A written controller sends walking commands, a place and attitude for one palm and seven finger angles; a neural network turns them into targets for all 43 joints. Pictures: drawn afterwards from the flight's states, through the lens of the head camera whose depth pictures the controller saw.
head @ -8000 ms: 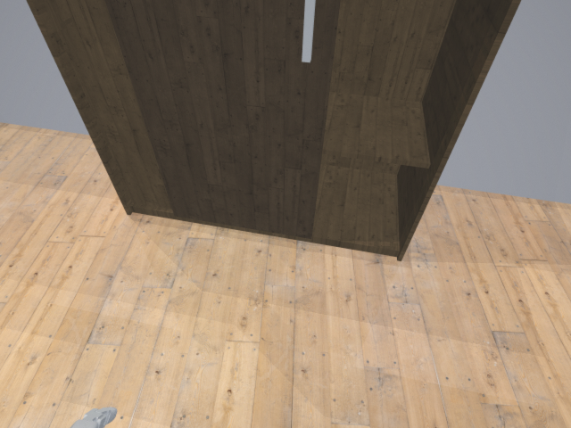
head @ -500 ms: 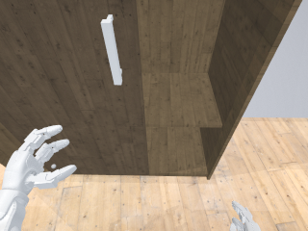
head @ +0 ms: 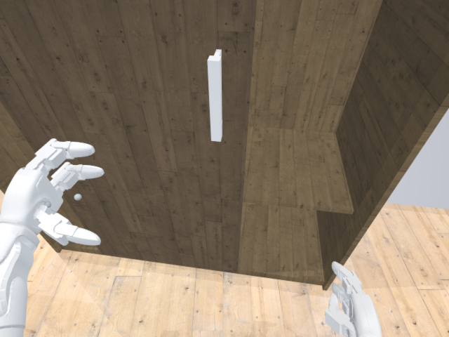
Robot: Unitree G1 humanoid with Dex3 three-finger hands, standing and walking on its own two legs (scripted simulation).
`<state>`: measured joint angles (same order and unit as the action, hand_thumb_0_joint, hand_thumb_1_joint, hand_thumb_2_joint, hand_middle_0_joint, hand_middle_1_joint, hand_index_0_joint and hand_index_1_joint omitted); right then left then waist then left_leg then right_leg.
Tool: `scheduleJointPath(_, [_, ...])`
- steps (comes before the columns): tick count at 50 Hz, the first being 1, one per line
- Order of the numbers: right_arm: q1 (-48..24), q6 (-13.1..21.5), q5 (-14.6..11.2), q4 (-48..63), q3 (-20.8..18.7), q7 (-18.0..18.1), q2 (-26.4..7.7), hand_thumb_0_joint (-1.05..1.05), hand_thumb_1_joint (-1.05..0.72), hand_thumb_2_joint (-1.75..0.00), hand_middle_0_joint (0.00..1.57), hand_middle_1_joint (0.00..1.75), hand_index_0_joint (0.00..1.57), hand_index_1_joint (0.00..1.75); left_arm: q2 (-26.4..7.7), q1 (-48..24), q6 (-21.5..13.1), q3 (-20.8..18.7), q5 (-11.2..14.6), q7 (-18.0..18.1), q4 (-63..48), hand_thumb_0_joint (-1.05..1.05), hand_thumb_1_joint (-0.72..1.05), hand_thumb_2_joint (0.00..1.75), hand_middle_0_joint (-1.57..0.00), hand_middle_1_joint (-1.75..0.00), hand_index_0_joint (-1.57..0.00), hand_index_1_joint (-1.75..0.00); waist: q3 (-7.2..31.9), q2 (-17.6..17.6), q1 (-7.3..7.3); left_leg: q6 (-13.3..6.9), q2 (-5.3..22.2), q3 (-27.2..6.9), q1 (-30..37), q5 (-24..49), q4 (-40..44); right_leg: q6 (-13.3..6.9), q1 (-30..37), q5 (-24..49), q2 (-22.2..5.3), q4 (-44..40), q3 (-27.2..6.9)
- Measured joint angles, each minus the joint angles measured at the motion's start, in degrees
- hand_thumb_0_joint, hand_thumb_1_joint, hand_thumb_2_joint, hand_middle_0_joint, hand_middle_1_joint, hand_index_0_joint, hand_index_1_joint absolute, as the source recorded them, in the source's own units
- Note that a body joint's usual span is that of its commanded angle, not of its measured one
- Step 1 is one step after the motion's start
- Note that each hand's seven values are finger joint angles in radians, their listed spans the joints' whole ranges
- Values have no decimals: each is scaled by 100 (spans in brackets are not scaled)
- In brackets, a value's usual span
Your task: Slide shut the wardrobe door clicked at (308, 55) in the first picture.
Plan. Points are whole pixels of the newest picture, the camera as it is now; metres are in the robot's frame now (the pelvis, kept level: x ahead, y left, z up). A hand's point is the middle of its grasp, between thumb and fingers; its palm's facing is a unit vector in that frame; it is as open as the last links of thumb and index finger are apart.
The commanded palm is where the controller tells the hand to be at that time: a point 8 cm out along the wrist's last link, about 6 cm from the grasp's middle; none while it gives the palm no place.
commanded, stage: raise the hand with hooked fingers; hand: left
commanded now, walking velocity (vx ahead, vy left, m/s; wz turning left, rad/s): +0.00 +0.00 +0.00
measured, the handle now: (217, 97) +0.53 +0.08 +0.18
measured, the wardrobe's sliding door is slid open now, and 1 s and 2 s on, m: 0.38 0.38 0.38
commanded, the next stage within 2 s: move the hooked fingers beside the handle in 0.76 s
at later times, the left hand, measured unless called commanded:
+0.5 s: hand (89, 174) +0.28 +0.24 +0.19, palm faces +0.00 -0.99 -0.11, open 14.0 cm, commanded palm +0.25 +0.29 +0.21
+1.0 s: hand (94, 157) +0.30 +0.24 +0.21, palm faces +0.05 -1.00 -0.08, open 14.0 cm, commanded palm +0.27 +0.27 +0.21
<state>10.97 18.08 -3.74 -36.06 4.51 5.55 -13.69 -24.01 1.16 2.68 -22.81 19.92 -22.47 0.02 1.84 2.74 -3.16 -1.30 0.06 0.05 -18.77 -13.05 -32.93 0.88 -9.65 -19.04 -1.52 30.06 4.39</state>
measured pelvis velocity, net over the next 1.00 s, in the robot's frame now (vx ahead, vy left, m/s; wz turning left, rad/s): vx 0.02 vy -0.04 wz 0.00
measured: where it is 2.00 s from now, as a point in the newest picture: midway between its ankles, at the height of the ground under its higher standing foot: outside the picture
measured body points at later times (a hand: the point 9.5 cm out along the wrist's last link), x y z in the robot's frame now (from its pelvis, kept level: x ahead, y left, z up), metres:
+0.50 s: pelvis +0.00 -0.03 +0.01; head -0.01 -0.06 +0.45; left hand +0.28 +0.29 +0.20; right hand +0.18 -0.27 -0.07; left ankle +0.05 +0.10 -0.73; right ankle -0.03 -0.13 -0.73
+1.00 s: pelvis +0.02 -0.04 +0.00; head +0.00 -0.06 +0.45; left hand +0.29 +0.29 +0.21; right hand +0.21 -0.27 -0.07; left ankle +0.05 +0.10 -0.73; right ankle -0.03 -0.13 -0.73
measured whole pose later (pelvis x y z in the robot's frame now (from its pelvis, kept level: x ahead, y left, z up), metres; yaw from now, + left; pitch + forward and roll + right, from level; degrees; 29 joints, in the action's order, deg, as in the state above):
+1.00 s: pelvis +0.02 -0.04 +0.00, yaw +0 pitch -1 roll +0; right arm 11.9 14.5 -5.1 -37.9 3.3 5.7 -15.9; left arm -27.1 -8.7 7.8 -28.3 20.7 -26.8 9.5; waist 2.5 4.0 -2.3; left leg 1.3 1.6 -0.7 -14.9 -13.0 -29.3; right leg -1.5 -6.6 -20.1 0.2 28.1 4.8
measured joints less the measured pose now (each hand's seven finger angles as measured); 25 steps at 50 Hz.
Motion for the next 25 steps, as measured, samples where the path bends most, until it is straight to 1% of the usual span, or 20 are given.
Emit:
scheduleJointPath(2, [-36,-81,-10,15,49,3,7,1,-90,-90,20,30,20,30,-75,-117,221,-13,-36,-63,107,-1,-45,32,-30,-117,-29,-117,-38,25,-13,3,-7,-14,52,55,87,-6,51,40,-2,-75,16])
scheduleJointPath(4, [-46,-144,-14,15,81,8,14,1,-90,-90,20,30,20,30,-130,-196,363,-50,-65,-106,149,-1,-47,31,-30,-118,-30,-118,-75,38,-17,12,-7,-25,99,100,166,-16,95,77,3,-142,27])
scheduleJointPath(7, [-16,-194,-1,-29,117,13,17,2,-90,-90,20,30,20,30,-195,-302,400,-161,-75,-141,83,-1,-48,31,-30,-119,-30,-118,-112,38,-19,35,5,-45,183,145,261,-40,181,115,22,-236,46])
scheduleJointPath(12, [88,-255,-25,-169,129,22,-14,2,-90,-90,20,30,20,30,-386,-677,354,-441,11,-293,210,-1,-49,30,-31,-120,-30,-119,-73,46,-6,87,38,-82,333,180,385,-90,341,149,66,-373,77])
scheduleJointPath(16, [142,-324,-94,-206,91,21,-114,2,-90,-90,20,30,20,30,-626,-1075,612,-555,28,-447,688,-1,-50,30,-31,-120,-30,-119,-48,110,39,126,58,-110,375,222,467,-127,372,164,91,-419,102])
scheduleJointPath(19, [164,-387,-144,-161,35,-10,-212,2,-90,-90,20,30,20,30,-724,-1101,839,-526,39,-563,973,-1,-50,30,-30,-120,-30,-120,-20,172,98,148,77,-105,326,254,505,-149,291,169,108,-403,94])
scheduleJointPath(22, [171,-425,-166,-112,-33,-43,-291,2,-90,-90,20,30,20,30,-643,-888,918,-461,35,-614,942,-1,-50,30,-30,-120,-30,-120,-29,199,149,170,107,-80,286,250,500,-171,217,150,131,-354,64])
scheduleJointPath(25, [197,-402,-137,-102,-98,-47,-315,2,-90,-90,20,30,20,30,-421,-618,777,-451,39,-561,643,-1,-50,30,-30,-120,-30,-120,-34,174,166,194,137,-51,315,215,490,-197,219,115,156,-318,30])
